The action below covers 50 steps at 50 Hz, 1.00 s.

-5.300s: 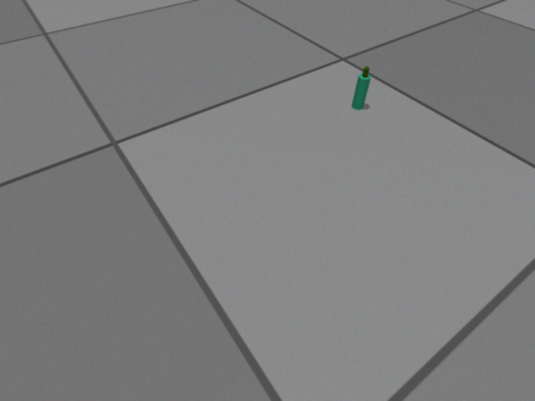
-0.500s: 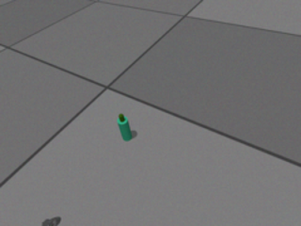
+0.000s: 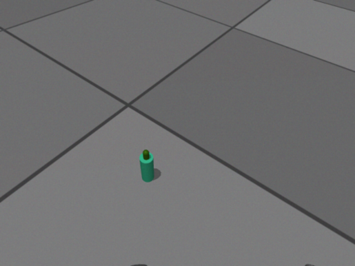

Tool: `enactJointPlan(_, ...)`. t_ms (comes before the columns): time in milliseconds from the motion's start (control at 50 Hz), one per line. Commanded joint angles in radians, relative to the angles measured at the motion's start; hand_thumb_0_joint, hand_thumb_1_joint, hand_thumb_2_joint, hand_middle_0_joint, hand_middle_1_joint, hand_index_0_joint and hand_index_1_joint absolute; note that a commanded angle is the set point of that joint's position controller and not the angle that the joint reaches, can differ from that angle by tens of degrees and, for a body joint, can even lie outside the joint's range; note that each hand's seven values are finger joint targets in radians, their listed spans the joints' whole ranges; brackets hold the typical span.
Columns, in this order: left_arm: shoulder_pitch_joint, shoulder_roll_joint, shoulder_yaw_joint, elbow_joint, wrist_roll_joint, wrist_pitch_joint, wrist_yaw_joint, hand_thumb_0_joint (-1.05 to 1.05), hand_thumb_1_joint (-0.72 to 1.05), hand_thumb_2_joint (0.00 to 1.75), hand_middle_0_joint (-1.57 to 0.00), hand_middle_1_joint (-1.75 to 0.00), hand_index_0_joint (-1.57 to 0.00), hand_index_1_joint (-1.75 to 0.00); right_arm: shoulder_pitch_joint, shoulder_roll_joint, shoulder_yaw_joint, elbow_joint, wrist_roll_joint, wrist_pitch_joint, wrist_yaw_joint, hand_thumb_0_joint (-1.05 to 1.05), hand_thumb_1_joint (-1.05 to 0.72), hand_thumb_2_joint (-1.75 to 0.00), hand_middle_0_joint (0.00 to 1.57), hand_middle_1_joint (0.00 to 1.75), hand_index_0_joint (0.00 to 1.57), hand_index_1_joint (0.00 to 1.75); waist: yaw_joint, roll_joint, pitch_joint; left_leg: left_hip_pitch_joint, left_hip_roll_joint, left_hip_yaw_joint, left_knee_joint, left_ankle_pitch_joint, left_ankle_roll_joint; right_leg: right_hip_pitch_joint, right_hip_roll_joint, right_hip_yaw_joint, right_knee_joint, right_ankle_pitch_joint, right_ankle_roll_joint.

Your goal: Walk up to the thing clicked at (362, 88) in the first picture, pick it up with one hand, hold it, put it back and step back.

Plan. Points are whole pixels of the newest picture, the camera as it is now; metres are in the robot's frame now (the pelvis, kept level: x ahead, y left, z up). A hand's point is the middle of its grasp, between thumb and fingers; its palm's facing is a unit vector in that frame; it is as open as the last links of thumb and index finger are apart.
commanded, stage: walk up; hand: left
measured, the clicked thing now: (146, 164) +0.73 +0.17 -0.62
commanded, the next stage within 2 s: none
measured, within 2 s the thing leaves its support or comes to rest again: neither
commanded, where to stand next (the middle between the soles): +0.38 -0.01 m, yaw -3 degrees
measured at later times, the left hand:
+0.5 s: hand (90, 223) +0.24 +0.23 -0.11, palm faces -0.06 -0.90 -0.42, open 7.4 cm
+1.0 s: hand (88, 201) +0.32 +0.27 -0.16, palm faces -0.11 -0.94 -0.32, open 7.4 cm
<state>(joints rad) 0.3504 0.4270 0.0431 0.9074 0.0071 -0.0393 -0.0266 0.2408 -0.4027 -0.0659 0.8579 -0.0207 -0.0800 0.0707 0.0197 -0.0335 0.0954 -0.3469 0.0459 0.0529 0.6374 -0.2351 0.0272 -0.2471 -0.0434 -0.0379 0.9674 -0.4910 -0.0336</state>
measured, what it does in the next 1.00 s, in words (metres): walks ahead: right foot, then left foot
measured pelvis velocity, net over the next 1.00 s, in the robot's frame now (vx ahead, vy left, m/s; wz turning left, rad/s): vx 0.26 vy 0.01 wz -0.06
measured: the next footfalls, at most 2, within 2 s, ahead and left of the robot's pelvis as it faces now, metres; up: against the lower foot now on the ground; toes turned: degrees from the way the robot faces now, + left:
right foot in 0.40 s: +0.26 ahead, -0.15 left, +0.00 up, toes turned -6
left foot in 0.84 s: +0.37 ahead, +0.11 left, +0.00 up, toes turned -2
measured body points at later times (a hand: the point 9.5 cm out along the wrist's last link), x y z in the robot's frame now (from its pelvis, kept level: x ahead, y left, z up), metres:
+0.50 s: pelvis +0.15 -0.04 +0.00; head +0.17 -0.07 +0.45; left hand +0.24 +0.28 -0.09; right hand +0.18 -0.35 -0.14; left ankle +0.09 +0.10 -0.67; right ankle +0.22 -0.15 -0.72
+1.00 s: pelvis +0.26 +0.01 +0.01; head +0.28 +0.05 +0.45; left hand +0.32 +0.32 -0.14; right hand +0.31 -0.31 -0.09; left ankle +0.33 +0.11 -0.72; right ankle +0.24 -0.13 -0.67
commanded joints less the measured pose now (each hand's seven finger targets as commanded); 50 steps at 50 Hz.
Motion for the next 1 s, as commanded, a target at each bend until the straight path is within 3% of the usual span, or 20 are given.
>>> enactJointPlan(0, 0.014, 0.212, 0.052, -0.073, -0.017, -0.037, 0.012, 0.00, 0.90, 0.90, -0.20, -0.30, -0.20, -0.30, 0.112, -0.270, -0.072, -0.058, 0.022, -0.015, -0.047, 0.00, -0.90, -0.90, 0.20, 0.30, 0.20, 0.30, -0.050, 0.126, -0.055, 0.274, 0.268, -0.353, -0.328, 0.192, 0.178, -0.333, -0.027, 0.151, 0.183, 0.082, -0.016)
enactJointPlan(40, 0.051, 0.186, 0.051, -0.054, -0.022, -0.025, 0.001, 0.00, 0.90, 0.90, -0.20, -0.30, -0.20, -0.30, 0.099, -0.243, -0.058, -0.057, 0.027, -0.024, -0.050, 0.00, -0.90, -0.90, 0.20, 0.30, 0.20, 0.30, -0.023, 0.168, -0.033, 0.208, 0.205, -0.216, -0.332, 0.314, 0.122, -0.271, -0.032, 0.128, 0.114, 0.157, -0.002)
enactJointPlan(160, -0.019, 0.169, 0.054, -0.070, -0.003, -0.011, -0.022, 0.00, 0.90, 0.90, -0.20, -0.30, -0.20, -0.30, 0.074, -0.259, -0.068, -0.093, 0.016, -0.027, -0.049, 0.00, -0.90, -0.90, 0.20, 0.30, 0.20, 0.30, -0.034, 0.185, 0.027, 0.162, 0.221, -0.160, -0.420, 0.044, 0.208, -0.301, -0.066, 0.071, -0.082, 0.245, 0.042)
enactJointPlan(260, -0.121, 0.144, 0.054, -0.096, 0.001, -0.028, -0.036, 0.00, 0.90, 0.90, -0.20, -0.30, -0.20, -0.30, 0.094, -0.266, -0.069, -0.093, 0.014, -0.018, -0.042, 0.00, -0.90, -0.90, 0.20, 0.30, 0.20, 0.30, -0.053, 0.176, 0.041, 0.133, 0.196, -0.115, -0.378, 0.059, 0.185, -0.196, -0.060, 0.018, -0.310, 0.336, 0.022)
enactJointPlan(340, -0.014, 0.155, 0.065, -0.049, 0.002, -0.050, -0.023, 0.00, 0.90, 0.90, -0.20, -0.30, -0.20, -0.30, 0.061, -0.249, -0.062, -0.120, 0.016, -0.001, -0.043, 0.00, -0.90, -0.90, 0.20, 0.30, 0.20, 0.30, 0.011, 0.096, -0.058, 0.108, 0.186, -0.101, -0.182, 0.100, 0.154, 0.052, -0.008, -0.012, -0.445, 0.360, 0.009)
enactJointPlan(360, 0.068, 0.195, 0.082, -0.030, 0.006, -0.060, -0.012, 0.00, 0.90, 0.90, -0.20, -0.30, -0.20, -0.30, 0.076, -0.210, -0.047, -0.124, 0.015, 0.000, -0.043, 0.00, -0.90, -0.90, 0.20, 0.30, 0.20, 0.30, 0.052, -0.007, -0.131, 0.098, 0.132, -0.061, 0.018, 0.164, 0.123, 0.192, 0.000, 0.015, -0.493, 0.321, -0.008)
enactJointPlan(380, 0.126, 0.257, 0.102, -0.019, 0.013, -0.070, 0.000, 0.00, 0.90, 0.90, -0.20, -0.30, -0.20, -0.30, 0.134, -0.154, -0.027, -0.126, 0.019, -0.001, -0.042, 0.00, -0.90, -0.90, 0.20, 0.30, 0.20, 0.30, 0.068, -0.179, -0.183, -0.021, 0.049, 0.008, 0.248, 0.070, 0.082, 0.317, -0.090, 0.160, -0.566, 0.200, -0.046)
enactJointPlan(400, 0.139, 0.316, 0.115, -0.047, 0.010, -0.075, 0.010, 0.00, 0.90, 0.90, -0.20, -0.30, -0.20, -0.30, 0.165, -0.113, -0.010, -0.134, 0.016, 0.001, -0.037, 0.00, -0.90, -0.90, 0.20, 0.30, 0.20, 0.30, 0.060, -0.291, -0.190, -0.208, -0.058, 0.013, 0.415, -0.284, 0.035, 0.392, -0.320, 0.529, -0.645, 0.136, -0.115)
enactJointPlan(420, 0.107, 0.336, 0.111, -0.048, -0.002, -0.066, 0.008, 0.00, 0.90, 0.90, -0.20, -0.30, -0.20, -0.30, 0.126, -0.217, -0.038, -0.111, 0.011, 0.015, -0.049, 0.00, -0.90, -0.90, 0.20, 0.30, 0.20, 0.30, 0.071, -0.203, -0.132, -0.280, -0.048, -0.039, 0.484, -0.325, 0.025, 0.333, -0.390, 0.682, -0.691, 0.087, -0.221)
enactJointPlan(440, 0.069, 0.323, 0.107, -0.065, -0.014, -0.062, 0.009, 0.00, 0.90, 0.90, -0.20, -0.30, -0.20, -0.30, 0.113, -0.244, -0.047, -0.094, 0.004, 0.021, -0.057, 0.00, -0.90, -0.90, 0.20, 0.30, 0.20, 0.30, 0.053, -0.167, -0.077, -0.280, -0.002, -0.086, 0.505, -0.312, 0.021, 0.232, -0.399, 0.672, -0.708, 0.057, -0.247)
enactJointPlan(540, -0.019, 0.237, 0.075, -0.093, -0.012, -0.067, 0.015, 0.00, 0.90, 0.90, -0.20, -0.30, -0.20, -0.30, 0.156, -0.198, -0.044, -0.034, 0.015, 0.039, -0.030, 0.00, -0.90, -0.90, 0.20, 0.30, 0.20, 0.30, -0.012, -0.115, -0.033, -0.156, 0.024, -0.087, 0.406, -0.090, 0.006, 0.049, -0.194, 0.250, -0.703, 0.272, -0.153)
enactJointPlan(660, -0.017, 0.247, 0.082, -0.130, 0.005, -0.061, 0.006, 0.00, 0.90, 0.90, -0.20, -0.30, -0.20, -0.30, 0.056, -0.185, -0.051, -0.048, -0.005, 0.036, -0.010, 0.00, -0.90, -0.90, 0.20, 0.30, 0.20, 0.30, 0.016, -0.139, -0.005, -0.128, 0.051, -0.040, 0.131, -0.040, -0.038, -0.014, -0.192, 0.177, -0.732, 0.075, -0.186)
enactJointPlan(720, -0.028, 0.241, 0.069, -0.132, 0.007, -0.048, 0.012, 0.00, 0.90, 0.90, -0.20, -0.30, -0.20, -0.30, 0.036, -0.168, -0.049, -0.035, -0.007, 0.030, -0.021, 0.00, -0.90, -0.90, 0.20, 0.30, 0.20, 0.30, 0.014, -0.121, 0.002, -0.012, 0.031, -0.024, 0.053, 0.017, -0.037, -0.100, -0.195, 0.152, -0.670, 0.149, -0.172)
enactJointPlan(800, -0.072, 0.183, 0.033, -0.139, -0.003, -0.025, 0.020, 0.00, 0.90, 0.90, -0.20, -0.30, -0.20, -0.30, 0.129, -0.177, -0.051, 0.014, -0.005, 0.009, -0.048, 0.00, -0.90, -0.90, 0.20, 0.30, 0.20, 0.30, -0.062, 0.013, -0.084, 0.261, -0.009, -0.024, -0.123, 0.054, 0.000, -0.192, -0.148, 0.097, -0.403, 0.280, -0.107)
enactJointPlan(820, -0.026, 0.129, 0.015, -0.131, -0.007, -0.019, 0.020, 0.00, 0.90, 0.90, -0.20, -0.30, -0.20, -0.30, 0.173, -0.228, -0.062, 0.021, -0.011, 0.003, -0.058, 0.00, -0.90, -0.90, 0.20, 0.30, 0.20, 0.30, -0.070, 0.194, -0.116, 0.284, 0.108, -0.183, -0.259, -0.040, 0.028, -0.207, -0.077, 0.031, -0.226, 0.226, -0.060)
enactJointPlan(840, 0.022, 0.082, 0.004, -0.130, -0.014, -0.012, 0.020, 0.00, 0.90, 0.90, -0.20, -0.30, -0.20, -0.30, 0.147, -0.300, -0.072, -0.002, -0.015, -0.004, -0.060, 0.00, -0.90, -0.90, 0.20, 0.30, 0.20, 0.30, -0.035, 0.344, -0.085, 0.278, 0.284, -0.506, -0.355, -0.096, 0.088, -0.327, 0.066, 0.000, -0.042, -0.025, -0.001)
enactJointPlan(860, 0.062, 0.177, 0.032, -0.089, -0.010, 0.000, 0.035, 0.00, 0.90, 0.90, -0.20, -0.30, -0.20, -0.30, 0.117, -0.350, -0.083, -0.019, 0.006, 0.001, -0.058, 0.00, -0.90, -0.90, 0.20, 0.30, 0.20, 0.30, -0.034, 0.254, -0.077, 0.246, 0.366, -0.596, -0.383, -0.176, 0.189, -0.329, 0.043, 0.056, 0.045, -0.068, -0.008)
enactJointPlan(880, 0.040, 0.216, 0.039, -0.071, -0.002, 0.002, 0.041, 0.00, 0.90, 0.90, -0.20, -0.30, -0.20, -0.30, 0.100, -0.339, -0.088, -0.015, 0.013, 0.006, -0.058, 0.00, -0.90, -0.90, 0.20, 0.30, 0.20, 0.30, -0.036, 0.240, -0.042, 0.205, 0.373, -0.605, -0.380, -0.196, 0.232, -0.330, 0.011, 0.076, 0.097, -0.061, -0.012)
enactJointPlan(940, 0.025, 0.206, 0.044, -0.040, -0.008, 0.003, 0.033, 0.00, 0.90, 0.90, -0.20, -0.30, -0.20, -0.30, 0.045, -0.253, -0.055, -0.039, 0.006, 0.004, -0.068, 0.00, -0.90, -0.90, 0.20, 0.30, 0.20, 0.30, -0.015, 0.199, -0.035, 0.154, 0.228, -0.306, -0.329, 0.082, 0.162, -0.264, -0.015, 0.115, 0.043, 0.019, -0.007)
enactJointPlan(980, 0.048, 0.180, 0.040, -0.019, -0.007, 0.010, 0.025, 0.00, 0.90, 0.90, -0.20, -0.30, -0.20, -0.30, 0.024, -0.260, -0.055, -0.036, 0.009, 0.003, -0.069, 0.00, -0.90, -0.90, 0.20, 0.30, 0.20, 0.30, -0.006, 0.234, -0.058, 0.133, 0.197, -0.238, -0.318, 0.063, 0.158, -0.214, -0.011, 0.073, -0.004, 0.071, 0.005)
